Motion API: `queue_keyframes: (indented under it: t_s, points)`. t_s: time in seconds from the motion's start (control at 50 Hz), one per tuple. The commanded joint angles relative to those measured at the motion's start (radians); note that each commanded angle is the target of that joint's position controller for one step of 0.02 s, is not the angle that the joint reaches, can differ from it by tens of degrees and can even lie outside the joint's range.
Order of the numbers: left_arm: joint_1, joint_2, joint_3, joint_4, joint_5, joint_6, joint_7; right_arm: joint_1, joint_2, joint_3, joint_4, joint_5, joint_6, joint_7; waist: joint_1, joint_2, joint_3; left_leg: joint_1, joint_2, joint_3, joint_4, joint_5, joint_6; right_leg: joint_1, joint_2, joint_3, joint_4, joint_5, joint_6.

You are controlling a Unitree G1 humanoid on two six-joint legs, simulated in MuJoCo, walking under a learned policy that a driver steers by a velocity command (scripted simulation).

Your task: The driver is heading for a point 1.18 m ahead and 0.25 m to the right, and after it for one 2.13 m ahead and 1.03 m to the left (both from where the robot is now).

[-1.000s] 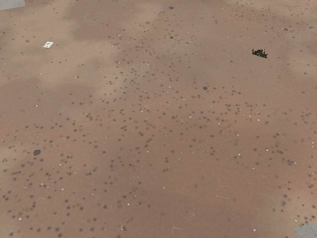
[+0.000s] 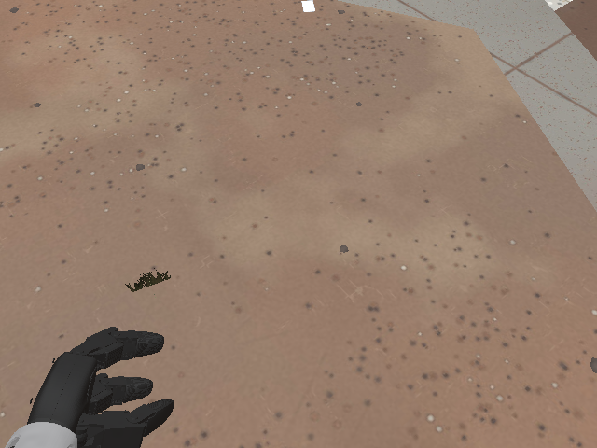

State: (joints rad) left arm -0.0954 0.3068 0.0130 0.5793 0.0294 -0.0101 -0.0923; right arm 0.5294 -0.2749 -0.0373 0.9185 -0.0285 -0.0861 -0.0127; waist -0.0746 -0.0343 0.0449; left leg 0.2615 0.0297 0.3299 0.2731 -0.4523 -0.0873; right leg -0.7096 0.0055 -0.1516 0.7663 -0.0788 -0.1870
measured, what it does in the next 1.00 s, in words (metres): walks ahead, turning right: right foot, then left foot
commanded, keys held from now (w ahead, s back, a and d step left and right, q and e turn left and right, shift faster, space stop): e+shift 0.10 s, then shift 0.34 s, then w+shift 0.34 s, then shift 0.22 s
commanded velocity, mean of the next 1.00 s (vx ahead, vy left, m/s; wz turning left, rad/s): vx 0.50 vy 0.00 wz -0.33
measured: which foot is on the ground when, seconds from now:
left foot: down 0.00-0.04, up 0.06-0.44, down 0.46-1.00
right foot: up 0.00-0.02, down 0.04-0.48, up 0.50-0.98, down 1.00-1.00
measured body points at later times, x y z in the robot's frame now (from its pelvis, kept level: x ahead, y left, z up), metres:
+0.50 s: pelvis +0.33 +0.01 +0.01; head +0.36 +0.00 +0.46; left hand +0.46 +0.26 -0.12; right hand +0.40 -0.27 -0.10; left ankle +0.48 +0.05 -0.71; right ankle +0.20 -0.02 -0.68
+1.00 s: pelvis +0.51 -0.09 +0.03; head +0.51 -0.10 +0.48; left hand +0.76 +0.07 -0.06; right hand +0.42 -0.34 -0.11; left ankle +0.48 +0.05 -0.71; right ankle +0.55 -0.20 -0.71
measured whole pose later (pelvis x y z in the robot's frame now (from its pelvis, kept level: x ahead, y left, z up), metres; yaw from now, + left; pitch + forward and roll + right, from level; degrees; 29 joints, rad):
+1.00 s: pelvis +0.51 -0.09 +0.03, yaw -19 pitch +2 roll +2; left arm 0.13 0.24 0.00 0.74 0.04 -0.07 -0.01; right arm 0.41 -0.27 -0.05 0.86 -0.01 -0.06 0.02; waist -0.07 -0.01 -0.03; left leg -0.11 -0.03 0.03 0.40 -0.32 0.01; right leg -0.37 -0.03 -0.04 0.46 -0.12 -0.04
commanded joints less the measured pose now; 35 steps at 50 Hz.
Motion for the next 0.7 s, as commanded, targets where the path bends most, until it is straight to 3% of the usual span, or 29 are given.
queue_keyframes:
  t_s: [0.02,0.04,0.06,0.08,0.1,0.12,0.14,0.16,0.2,0.24,0.3,0.34,0.38,0.42,0.44,0.46,0.48,0.5,0.52,0.54,0.56,0.6,0.64,0.7]
  points:
    - [0.47,0.139,0.065,0.097,0.001,-0.013,0.032,-0.159,-0.264,-0.059,-0.128,0.0,0.022,-0.017,0.32,0.137,-0.168,-0.309,0.249,-0.072,0.585,1.494,0.107,0.649,0.121,0.006,-0.069,-0.073,-0.072]
    - [0.56,0.173,0.103,0.138,-0.025,-0.008,0.062,-0.193,-0.245,-0.064,-0.139,0.013,0.026,-0.009,0.351,0.003,-0.217,-0.525,0.115,-0.069,0.98,0.885,0.076,0.904,0.097,0.122,-0.213,-0.029,-0.087]
    - [0.445,0.294,0.118,0.11,-0.004,-0.003,0.076,-0.087,-0.093,-0.028,-0.208,-0.013,0.015,0.013,0.135,-0.216,-0.185,-0.932,-0.016,-0.121,1.368,-0.126,0.024,1.074,-0.164,0.498,-0.106,0.553,-0.164]
    - [0.499,0.327,0.137,0.056,0.007,0.012,0.081,-0.135,-0.152,-0.03,-0.285,0.014,0.005,0.003,0.208,-0.076,-0.449,-1.074,-0.046,-0.342,1.516,-0.096,0.01,1.24,-0.286,0.824,-0.255,0.463,-0.347]
    - [0.475,0.292,0.136,0.067,-0.006,0.01,0.095,-0.208,-0.153,-0.018,-0.302,0.016,-0.012,0.001,0.177,0.053,-0.338,-1.104,0.013,-0.398,1.4,-0.016,0.019,1.09,-0.285,0.831,-0.375,0.4,-0.299]
    - [0.425,0.238,0.121,0.088,-0.017,0.005,0.105,-0.23,-0.136,-0.011,-0.307,0.015,-0.012,-0.001,0.117,0.097,-0.178,-1.071,0.055,-0.392,1.265,0.019,0.025,0.898,-0.252,0.73,-0.409,0.419,-0.255]
    - [0.375,0.193,0.105,0.091,-0.018,-0.003,0.108,-0.222,-0.131,-0.009,-0.28,-0.003,0.003,-0.007,0.063,0.151,-0.073,-1.003,0.083,-0.376,1.197,0.021,0.023,0.718,-0.216,0.634,-0.419,0.51,-0.212]
    - [0.341,0.151,0.089,0.079,-0.027,-0.015,0.11,-0.186,-0.136,-0.011,-0.264,-0.021,0.028,-0.009,0.03,0.171,-0.037,-0.904,0.105,-0.371,1.121,0.028,0.016,0.575,-0.185,0.552,-0.427,0.632,-0.18]
    - [0.341,0.128,0.076,0.102,-0.031,-0.035,0.1,-0.178,-0.115,-0.009,-0.262,-0.026,0.065,-0.005,0.002,0.155,-0.05,-0.776,0.119,-0.353,0.955,0.034,0.005,0.422,-0.128,0.452,-0.446,0.742,-0.145]
    - [0.368,0.141,0.081,0.132,-0.015,-0.046,0.093,-0.226,-0.074,0.003,-0.279,-0.012,0.068,-0.001,0.014,0.114,-0.084,-0.75,0.086,-0.317,0.806,0.156,0.029,0.419,-0.064,0.366,-0.414,0.875,-0.098]
    - [0.39,0.096,0.069,0.16,-0.025,-0.043,0.088,-0.283,-0.041,0.016,-0.282,0.004,0.062,0.003,0.059,0.025,-0.12,-0.691,0.035,-0.283,0.565,0.414,0.079,0.466,0.011,0.276,-0.396,0.801,0.009]
    - [0.434,0.078,0.062,0.18,-0.029,-0.037,0.092,-0.349,-0.042,0.02,-0.289,0.01,0.06,0.004,0.108,0.0,-0.108,-0.69,0.006,-0.275,0.461,0.501,0.09,0.528,0.004,0.284,-0.386,0.732,0.04]
    - [0.463,0.086,0.062,0.193,-0.02,-0.029,0.101,-0.367,-0.059,0.017,-0.289,0.009,0.053,0.003,0.127,-0.018,-0.092,-0.687,-0.009,-0.293,0.389,0.498,0.104,0.594,-0.037,0.324,-0.345,0.704,0.049]
    - [0.45,0.104,0.066,0.193,-0.01,-0.026,0.11,-0.288,-0.106,0.0,-0.26,-0.004,0.04,-0.002,0.091,-0.027,-0.084,-0.629,-0.03,-0.315,0.316,0.431,0.132,0.642,-0.074,0.369,-0.248,0.75,0.067]
    - [0.425,0.113,0.068,0.193,-0.016,-0.026,0.114,-0.22,-0.115,-0.004,-0.234,-0.009,0.03,-0.005,0.046,-0.018,-0.082,-0.561,-0.035,-0.311,0.227,0.474,0.149,0.647,-0.062,0.364,-0.164,0.748,0.082]
    - [0.429,0.102,0.063,0.189,-0.021,-0.031,0.111,-0.153,-0.125,-0.007,-0.214,-0.011,0.015,-0.004,0.014,0.03,-0.136,-0.416,0.015,-0.349,0.192,0.702,0.173,0.608,-0.018,0.347,-0.04,0.568,0.083]
    - [0.54,0.058,0.055,0.178,-0.018,-0.037,0.108,-0.101,-0.193,-0.023,-0.22,-0.012,0.013,0.001,0.042,0.198,-0.247,-0.219,0.229,-0.581,0.259,0.922,0.278,0.469,0.088,0.286,0.232,0.056,0.101]
    - [0.648,0.059,0.055,0.194,-0.007,-0.029,0.101,-0.088,-0.222,-0.045,-0.211,0.012,0.044,0.009,0.067,0.355,-0.362,-0.125,0.387,-0.943,0.132,0.538,0.421,0.281,0.187,0.218,0.46,-0.537,0.115]
    - [0.578,0.091,0.054,0.203,0.03,-0.023,0.093,-0.141,-0.168,-0.034,-0.229,0.02,0.062,0.018,0.062,0.17,-0.237,-0.238,0.351,-1.025,0.0,-0.096,0.415,0.158,0.126,0.279,0.532,-0.5,0.102]
    - [0.462,0.091,0.052,0.171,0.031,-0.024,0.081,-0.221,-0.125,-0.024,-0.24,0.015,0.069,0.016,0.064,0.101,-0.099,-0.367,0.317,-0.957,-0.074,-0.36,0.373,0.109,0.082,0.26,0.516,-0.418,0.102]
    - [0.405,0.089,0.052,0.148,0.026,-0.021,0.07,-0.244,-0.115,-0.02,-0.23,0.009,0.069,0.017,0.079,0.081,-0.03,-0.467,0.282,-0.885,-0.117,-0.36,0.322,0.115,0.052,0.252,0.436,-0.388,0.099]
    - [0.429,0.056,0.04,0.161,0.021,-0.008,0.054,-0.231,-0.134,-0.028,-0.199,0.005,0.057,0.016,0.102,0.114,-0.024,-0.554,0.202,-0.746,-0.164,-0.27,0.259,0.21,0.024,0.223,0.337,-0.309,0.109]
    - [0.432,0.046,0.034,0.171,0.022,-0.009,0.047,-0.216,-0.131,-0.032,-0.179,0.015,0.042,0.022,0.104,0.12,-0.048,-0.549,0.166,-0.666,-0.186,-0.19,0.251,0.234,-0.001,0.196,0.289,-0.231,0.116]
    - [0.332,0.04,0.025,0.143,0.012,-0.016,0.048,-0.188,-0.137,-0.04,-0.163,0.025,0.031,0.029,0.075,0.126,-0.027,-0.495,0.167,-0.616,-0.219,-0.143,0.269,0.139,-0.056,0.175,0.185,-0.148,0.145]
Keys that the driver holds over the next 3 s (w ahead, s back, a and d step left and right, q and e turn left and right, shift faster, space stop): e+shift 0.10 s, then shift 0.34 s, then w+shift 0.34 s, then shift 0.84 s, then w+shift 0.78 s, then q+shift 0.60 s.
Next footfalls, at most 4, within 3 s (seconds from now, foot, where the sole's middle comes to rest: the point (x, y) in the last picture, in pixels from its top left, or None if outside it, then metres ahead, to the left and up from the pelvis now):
0.04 right None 0.23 -0.02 -0.74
0.46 left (276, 418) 0.52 0.04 -0.74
1.00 right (389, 379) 0.58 -0.22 -0.74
1.36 left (307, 350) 0.67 -0.04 -0.74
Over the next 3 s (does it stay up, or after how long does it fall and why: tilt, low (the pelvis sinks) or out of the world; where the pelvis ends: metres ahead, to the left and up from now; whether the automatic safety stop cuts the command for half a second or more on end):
stays up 1.28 -0.26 0.00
